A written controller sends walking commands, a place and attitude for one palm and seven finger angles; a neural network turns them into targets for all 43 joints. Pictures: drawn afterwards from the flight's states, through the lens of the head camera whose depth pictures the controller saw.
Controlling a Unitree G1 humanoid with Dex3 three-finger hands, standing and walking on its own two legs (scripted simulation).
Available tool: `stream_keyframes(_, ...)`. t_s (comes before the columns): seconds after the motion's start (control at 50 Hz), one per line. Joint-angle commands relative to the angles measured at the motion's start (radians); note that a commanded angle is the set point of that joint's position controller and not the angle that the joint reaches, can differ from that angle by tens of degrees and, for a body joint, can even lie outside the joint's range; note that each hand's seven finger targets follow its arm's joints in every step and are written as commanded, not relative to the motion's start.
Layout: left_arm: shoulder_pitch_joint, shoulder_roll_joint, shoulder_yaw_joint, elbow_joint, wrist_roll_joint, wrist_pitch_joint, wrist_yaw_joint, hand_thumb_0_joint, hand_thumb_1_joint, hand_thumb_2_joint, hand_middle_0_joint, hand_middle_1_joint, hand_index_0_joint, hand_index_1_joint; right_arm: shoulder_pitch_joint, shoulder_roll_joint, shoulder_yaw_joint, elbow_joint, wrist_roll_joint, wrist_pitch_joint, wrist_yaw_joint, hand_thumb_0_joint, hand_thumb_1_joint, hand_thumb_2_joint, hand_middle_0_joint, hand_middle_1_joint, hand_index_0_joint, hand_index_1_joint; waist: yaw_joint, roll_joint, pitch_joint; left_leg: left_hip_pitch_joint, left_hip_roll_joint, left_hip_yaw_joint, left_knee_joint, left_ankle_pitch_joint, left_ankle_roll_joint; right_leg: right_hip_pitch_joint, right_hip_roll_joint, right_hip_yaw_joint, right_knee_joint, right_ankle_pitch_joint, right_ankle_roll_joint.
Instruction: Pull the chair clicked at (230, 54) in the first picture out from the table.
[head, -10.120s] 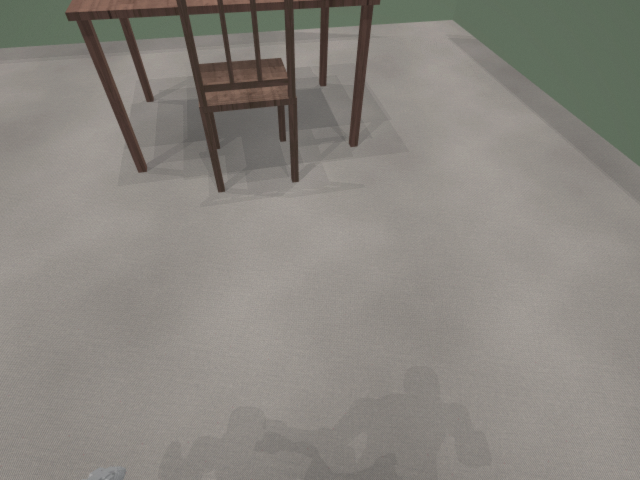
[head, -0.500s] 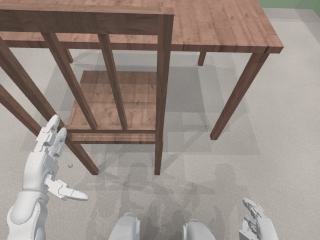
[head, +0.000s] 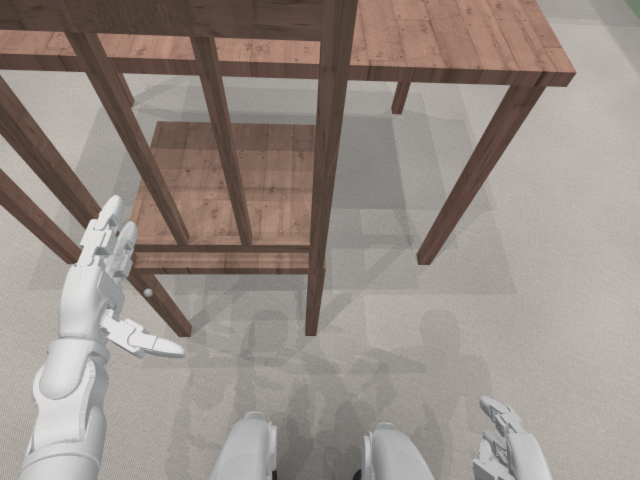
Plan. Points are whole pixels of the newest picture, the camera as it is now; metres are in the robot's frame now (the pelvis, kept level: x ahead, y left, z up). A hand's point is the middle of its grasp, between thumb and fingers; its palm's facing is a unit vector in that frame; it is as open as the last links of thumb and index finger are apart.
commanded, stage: aim the fingers beside a spindle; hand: left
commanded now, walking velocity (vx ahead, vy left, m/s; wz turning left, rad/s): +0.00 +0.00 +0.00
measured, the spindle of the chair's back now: (147, 166) +0.49 +0.25 +0.06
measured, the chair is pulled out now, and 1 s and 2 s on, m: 0.00 0.00 0.00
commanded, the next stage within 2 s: push the fingers through the gap in 0.94 s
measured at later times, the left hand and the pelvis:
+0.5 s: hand (157, 278) +0.35 +0.21 +0.01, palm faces +0.03 -1.00 -0.05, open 16.9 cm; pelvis +0.00 +0.00 -0.01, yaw -1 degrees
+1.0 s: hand (155, 279) +0.35 +0.22 +0.01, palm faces +0.05 -1.00 -0.05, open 16.9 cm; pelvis +0.00 +0.00 -0.01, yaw +0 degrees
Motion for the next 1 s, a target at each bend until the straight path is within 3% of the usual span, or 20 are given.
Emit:
stream_keyframes(0.0, -0.178, 0.169, 0.062, -0.195, -0.012, -0.081, -0.010, 0.000, -0.500, 0.300, -0.060, -0.080, -0.060, -0.080, 0.023, -0.164, -0.072, -0.112, 0.004, -0.038, -0.012, 0.000, -0.900, -0.900, 0.200, 0.300, 0.200, 0.300, 0.001, 0.068, -0.358, 0.320, -0.017, -0.025, -0.171, 0.317, 0.007, 0.118, 0.039, 0.000, -0.146, 0.261, -0.033)
stream_keyframes(0.1, -0.204, 0.190, 0.082, -0.143, -0.011, -0.078, -0.014, 0.000, -0.500, 0.300, -0.060, -0.080, -0.060, -0.080, 0.030, -0.169, -0.072, -0.104, 0.003, -0.032, -0.009, 0.000, -0.900, -0.900, 0.200, 0.300, 0.200, 0.300, 0.002, 0.062, -0.336, 0.281, -0.019, -0.024, -0.160, 0.282, 0.007, 0.102, 0.037, 0.002, -0.141, 0.236, -0.035)
stream_keyframes(0.16, -0.299, 0.203, 0.085, -0.104, -0.005, -0.090, -0.012, 0.000, -0.500, 0.300, -0.060, -0.080, -0.060, -0.080, 0.036, -0.173, -0.072, -0.094, 0.005, -0.028, -0.014, 0.000, -0.900, -0.900, 0.200, 0.300, 0.200, 0.300, -0.017, 0.030, -0.311, 0.248, -0.017, -0.029, -0.149, 0.232, 0.012, 0.067, 0.040, 0.003, -0.136, 0.191, -0.035)
stream_keyframes(0.18, -0.318, 0.205, 0.085, -0.114, 0.000, -0.099, -0.014, 0.000, -0.500, 0.300, -0.060, -0.080, -0.060, -0.080, 0.035, -0.173, -0.073, -0.093, 0.002, -0.029, -0.015, 0.000, -0.900, -0.900, 0.200, 0.300, 0.200, 0.300, -0.010, 0.065, -0.344, 0.268, -0.019, -0.025, -0.143, 0.251, 0.011, 0.067, 0.037, 0.008, -0.131, 0.205, -0.036)
stream_keyframes(0.22, -0.321, 0.206, 0.083, -0.118, 0.000, -0.102, -0.016, 0.000, -0.500, 0.300, -0.060, -0.080, -0.060, -0.080, 0.039, -0.171, -0.073, -0.093, 0.000, -0.030, -0.013, 0.000, -0.900, -0.900, 0.200, 0.300, 0.200, 0.300, -0.003, 0.095, -0.373, 0.290, -0.020, -0.024, -0.140, 0.279, 0.008, 0.073, 0.035, 0.009, -0.126, 0.223, -0.039)
stream_keyframes(0.26, -0.319, 0.233, 0.105, -0.096, 0.000, -0.105, -0.017, 0.000, -0.500, 0.300, -0.060, -0.080, -0.060, -0.080, 0.048, -0.174, -0.074, -0.087, -0.001, -0.027, -0.014, 0.000, -0.900, -0.900, 0.200, 0.300, 0.200, 0.300, -0.003, 0.071, -0.390, 0.287, -0.017, -0.028, -0.130, 0.305, 0.009, 0.076, 0.039, 0.009, -0.116, 0.242, -0.040)
stream_keyframes(0.3, -0.318, 0.210, 0.089, -0.102, 0.000, -0.104, -0.021, 0.000, -0.500, 0.300, -0.060, -0.080, -0.060, -0.080, 0.048, -0.170, -0.076, -0.086, -0.002, -0.025, -0.009, 0.000, -0.900, -0.900, 0.200, 0.300, 0.200, 0.300, 0.000, 0.090, -0.416, 0.307, -0.017, -0.025, -0.124, 0.339, 0.007, 0.080, 0.035, 0.009, -0.110, 0.273, -0.038)
stream_keyframes(0.36, -0.259, 0.224, 0.109, -0.087, -0.005, -0.093, -0.023, 0.000, -0.500, 0.300, -0.060, -0.080, -0.060, -0.080, 0.050, -0.172, -0.076, -0.097, 0.001, -0.018, -0.003, 0.000, -0.900, -0.900, 0.200, 0.300, 0.200, 0.300, 0.013, 0.077, -0.417, 0.295, -0.016, -0.025, -0.129, 0.343, 0.008, 0.089, 0.039, 0.008, -0.107, 0.276, -0.039)
stream_keyframes(0.46, -0.267, 0.209, 0.101, -0.107, -0.009, -0.085, -0.007, 0.000, -0.500, 0.300, -0.060, -0.080, -0.060, -0.080, 0.048, -0.171, -0.076, -0.103, 0.005, -0.010, 0.000, 0.000, -0.900, -0.900, 0.200, 0.300, 0.200, 0.300, -0.002, 0.046, -0.385, 0.273, -0.016, -0.025, -0.132, 0.308, 0.010, 0.078, 0.040, 0.004, -0.114, 0.254, -0.035)
stream_keyframes(0.52, -0.275, 0.210, 0.100, -0.130, -0.005, -0.098, 0.001, 0.000, -0.500, 0.300, -0.060, -0.080, -0.060, -0.080, 0.045, -0.168, -0.076, -0.103, 0.002, -0.009, 0.000, 0.000, -0.900, -0.900, 0.200, 0.300, 0.200, 0.300, 0.001, 0.066, -0.386, 0.269, -0.019, -0.021, -0.134, 0.291, 0.008, 0.085, 0.037, 0.009, -0.118, 0.243, -0.034)
stream_keyframes(0.54, -0.281, 0.213, 0.106, -0.114, -0.003, -0.100, 0.004, 0.000, -0.500, 0.300, -0.060, -0.080, -0.060, -0.080, 0.047, -0.168, -0.077, -0.099, 0.002, -0.009, -0.002, 0.000, -0.900, -0.900, 0.200, 0.300, 0.200, 0.300, -0.007, 0.034, -0.376, 0.255, -0.019, -0.019, -0.128, 0.281, 0.012, 0.085, 0.039, 0.012, -0.121, 0.242, -0.032)
stream_keyframes(0.56, -0.307, 0.212, 0.097, -0.106, -0.002, -0.105, 0.003, 0.000, -0.500, 0.300, -0.060, -0.080, -0.060, -0.080, 0.048, -0.169, -0.074, -0.096, 0.003, -0.010, -0.005, 0.000, -0.900, -0.900, 0.200, 0.300, 0.200, 0.300, -0.017, 0.036, -0.358, 0.241, -0.019, -0.019, -0.126, 0.257, 0.013, 0.067, 0.041, 0.013, -0.122, 0.219, -0.032)
stream_keyframes(0.6, -0.316, 0.247, 0.130, -0.084, -0.001, -0.108, 0.000, 0.000, -0.500, 0.300, -0.060, -0.080, -0.060, -0.080, 0.045, -0.170, -0.073, -0.090, 0.001, -0.011, -0.009, 0.000, -0.900, -0.900, 0.200, 0.300, 0.200, 0.300, -0.004, 0.044, -0.361, 0.221, -0.023, -0.016, -0.125, 0.231, 0.013, 0.086, 0.039, 0.021, -0.126, 0.202, -0.033)
stream_keyframes(0.66, -0.351, 0.203, 0.079, -0.110, -0.002, -0.115, -0.018, 0.000, -0.500, 0.300, -0.060, -0.080, -0.060, -0.080, 0.048, -0.168, -0.073, -0.093, 0.004, -0.019, -0.011, 0.000, -0.900, -0.900, 0.200, 0.300, 0.200, 0.300, -0.016, 0.073, -0.384, 0.260, -0.022, -0.019, -0.123, 0.248, 0.014, 0.065, 0.039, 0.017, -0.122, 0.205, -0.036)
stream_keyframes(0.7, -0.329, 0.210, 0.084, -0.097, -0.002, -0.107, -0.022, 0.000, -0.500, 0.300, -0.060, -0.080, -0.060, -0.080, 0.051, -0.171, -0.075, -0.089, 0.004, -0.019, -0.010, 0.000, -0.900, -0.900, 0.200, 0.300, 0.200, 0.300, -0.007, 0.088, -0.386, 0.283, -0.019, -0.024, -0.128, 0.271, 0.010, 0.057, 0.038, 0.013, -0.121, 0.220, -0.039)
stream_keyframes(0.72, -0.327, 0.184, 0.062, -0.096, -0.004, -0.100, -0.025, 0.000, -0.500, 0.300, -0.060, -0.080, -0.060, -0.080, 0.051, -0.170, -0.075, -0.090, 0.004, -0.019, -0.009, 0.000, -0.900, -0.900, 0.200, 0.300, 0.200, 0.300, -0.013, 0.071, -0.397, 0.286, -0.020, -0.023, -0.125, 0.275, 0.012, 0.059, 0.037, 0.012, -0.123, 0.225, -0.036)
stream_keyframes(0.8, -0.276, 0.202, 0.087, -0.101, -0.006, -0.085, -0.016, 0.000, -0.500, 0.300, -0.060, -0.080, -0.060, -0.080, 0.051, -0.169, -0.076, -0.098, 0.005, -0.016, -0.005, 0.000, -0.900, -0.900, 0.200, 0.300, 0.200, 0.300, 0.004, 0.062, -0.401, 0.274, -0.022, -0.019, -0.126, 0.300, 0.012, 0.086, 0.037, 0.013, -0.119, 0.256, -0.036)
stream_keyframes(0.84, -0.293, 0.241, 0.127, -0.082, -0.005, -0.083, -0.006, 0.000, -0.500, 0.300, -0.060, -0.080, -0.060, -0.080, 0.052, -0.170, -0.075, -0.092, 0.004, -0.010, -0.006, 0.000, -0.900, -0.900, 0.200, 0.300, 0.200, 0.300, 0.003, 0.031, -0.382, 0.239, -0.021, -0.016, -0.119, 0.282, 0.013, 0.097, 0.038, 0.017, -0.118, 0.256, -0.033)
stream_keyframes(0.92, -0.309, 0.244, 0.131, -0.113, -0.006, -0.098, -0.008, 0.000, -0.500, 0.300, -0.060, -0.080, -0.060, -0.080, 0.045, -0.165, -0.073, -0.100, 0.002, -0.013, -0.006, 0.000, -0.900, -0.900, 0.200, 0.300, 0.200, 0.300, 0.007, 0.062, -0.398, 0.247, -0.024, -0.011, -0.117, 0.289, 0.014, 0.106, 0.038, 0.023, -0.115, 0.263, -0.035)
stream_keyframes(0.98, -0.310, 0.210, 0.096, -0.107, -0.008, -0.099, -0.020, 0.000, -0.500, 0.300, -0.060, -0.080, -0.060, -0.080, 0.050, -0.165, -0.071, -0.096, 0.003, -0.017, -0.005, 0.000, -0.900, -0.900, 0.200, 0.300, 0.200, 0.300, -0.012, 0.067, -0.387, 0.260, -0.023, -0.014, -0.115, 0.295, 0.014, 0.087, 0.040, 0.018, -0.120, 0.263, -0.034)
